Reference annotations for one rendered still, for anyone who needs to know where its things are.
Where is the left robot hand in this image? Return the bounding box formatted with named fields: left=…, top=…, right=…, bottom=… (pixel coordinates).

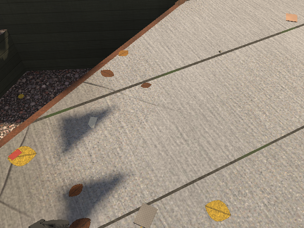
left=28, top=218, right=69, bottom=228

